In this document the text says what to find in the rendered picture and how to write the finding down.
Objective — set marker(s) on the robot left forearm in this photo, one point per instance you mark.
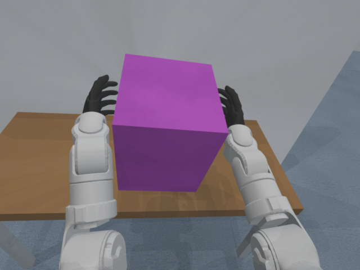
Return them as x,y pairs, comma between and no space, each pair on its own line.
92,200

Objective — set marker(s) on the table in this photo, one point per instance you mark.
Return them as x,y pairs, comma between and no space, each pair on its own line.
34,181

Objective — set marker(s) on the carton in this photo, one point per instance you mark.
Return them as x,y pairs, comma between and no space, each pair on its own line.
168,124

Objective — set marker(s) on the robot right forearm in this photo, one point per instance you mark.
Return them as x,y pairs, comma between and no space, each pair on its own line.
264,204

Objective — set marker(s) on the right robot upper arm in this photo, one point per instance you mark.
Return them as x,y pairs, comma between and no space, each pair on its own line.
283,248

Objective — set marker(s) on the robot left hand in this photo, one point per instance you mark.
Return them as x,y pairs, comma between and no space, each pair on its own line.
93,101

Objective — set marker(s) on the left robot upper arm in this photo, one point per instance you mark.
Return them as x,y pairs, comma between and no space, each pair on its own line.
97,250

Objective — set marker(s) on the robot right hand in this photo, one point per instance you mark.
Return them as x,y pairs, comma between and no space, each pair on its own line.
233,110

